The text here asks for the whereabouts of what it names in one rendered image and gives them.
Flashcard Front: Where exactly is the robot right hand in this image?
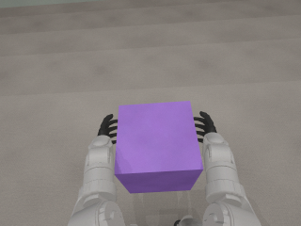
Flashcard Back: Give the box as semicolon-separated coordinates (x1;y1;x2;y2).
193;111;217;143

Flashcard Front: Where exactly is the robot left hand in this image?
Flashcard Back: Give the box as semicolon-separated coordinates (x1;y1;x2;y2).
97;114;118;144

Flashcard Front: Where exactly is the carton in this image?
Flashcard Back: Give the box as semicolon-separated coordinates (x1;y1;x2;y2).
114;101;204;194

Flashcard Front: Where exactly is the left robot forearm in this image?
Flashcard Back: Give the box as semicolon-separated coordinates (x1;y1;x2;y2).
71;135;118;216

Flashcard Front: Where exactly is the robot right upper arm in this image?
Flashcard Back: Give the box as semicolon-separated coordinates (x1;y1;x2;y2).
202;202;261;226

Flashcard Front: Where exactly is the right robot shin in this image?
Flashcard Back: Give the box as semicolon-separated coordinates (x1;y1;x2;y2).
181;215;192;222

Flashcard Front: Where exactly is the robot left upper arm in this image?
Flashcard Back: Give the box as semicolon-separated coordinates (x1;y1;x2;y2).
68;200;126;226

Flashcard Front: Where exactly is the right robot forearm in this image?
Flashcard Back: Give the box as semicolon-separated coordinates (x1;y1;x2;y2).
202;132;256;216

